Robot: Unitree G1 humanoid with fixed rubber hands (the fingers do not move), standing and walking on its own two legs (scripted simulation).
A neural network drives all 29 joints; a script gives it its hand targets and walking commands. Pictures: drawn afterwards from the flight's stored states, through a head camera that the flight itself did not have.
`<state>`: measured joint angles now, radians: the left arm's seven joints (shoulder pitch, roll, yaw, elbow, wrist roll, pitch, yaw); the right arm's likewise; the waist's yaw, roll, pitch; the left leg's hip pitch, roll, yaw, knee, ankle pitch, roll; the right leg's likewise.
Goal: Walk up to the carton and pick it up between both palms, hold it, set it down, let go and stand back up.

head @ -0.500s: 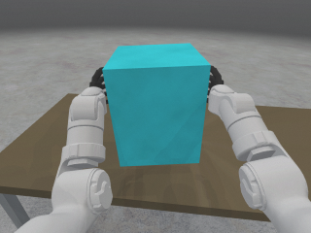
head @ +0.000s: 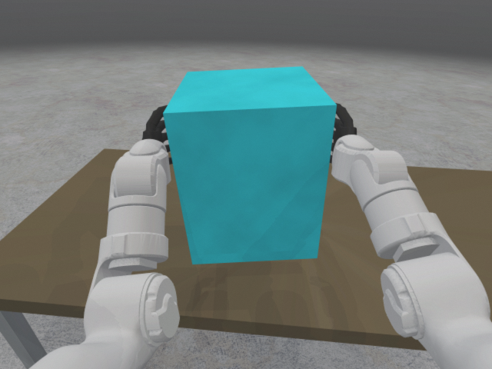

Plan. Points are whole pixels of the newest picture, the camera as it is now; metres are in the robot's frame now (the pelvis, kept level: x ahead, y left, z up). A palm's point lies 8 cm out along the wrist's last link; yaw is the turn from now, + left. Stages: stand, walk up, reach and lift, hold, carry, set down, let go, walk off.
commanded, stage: hold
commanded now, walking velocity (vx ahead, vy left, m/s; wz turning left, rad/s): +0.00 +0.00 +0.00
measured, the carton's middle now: (249, 161) +0.39 +0.00 +0.24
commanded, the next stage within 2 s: none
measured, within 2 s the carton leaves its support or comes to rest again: neither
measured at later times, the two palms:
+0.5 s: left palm (153, 157) +0.37 +0.15 +0.26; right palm (340, 150) +0.37 -0.14 +0.27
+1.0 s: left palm (150, 153) +0.37 +0.15 +0.27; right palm (337, 145) +0.37 -0.14 +0.28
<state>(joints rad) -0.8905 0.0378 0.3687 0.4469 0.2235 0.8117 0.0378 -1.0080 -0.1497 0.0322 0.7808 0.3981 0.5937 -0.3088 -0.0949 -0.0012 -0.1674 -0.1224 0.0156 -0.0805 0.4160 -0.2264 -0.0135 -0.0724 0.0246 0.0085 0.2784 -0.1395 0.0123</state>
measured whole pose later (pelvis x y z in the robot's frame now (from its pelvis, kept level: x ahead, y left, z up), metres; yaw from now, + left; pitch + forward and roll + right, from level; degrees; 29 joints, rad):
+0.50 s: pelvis +0.00 -0.01 +0.00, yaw +1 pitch -4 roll -2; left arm -0.85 0.04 0.35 0.41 0.20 0.81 0.05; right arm -1.00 -0.15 0.06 0.77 0.41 0.60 -0.31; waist -0.10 0.01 -0.15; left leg -0.13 0.02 -0.10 0.42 -0.23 -0.02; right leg -0.07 0.03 -0.01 0.28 -0.14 0.01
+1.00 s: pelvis +0.00 +0.00 +0.00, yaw +1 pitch -3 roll -2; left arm -0.89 0.05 0.35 0.44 0.19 0.80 0.05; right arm -1.03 -0.16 0.05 0.79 0.41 0.60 -0.31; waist -0.09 0.01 -0.17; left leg -0.15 0.01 -0.11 0.43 -0.22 -0.02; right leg -0.09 0.03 0.00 0.28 -0.14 0.01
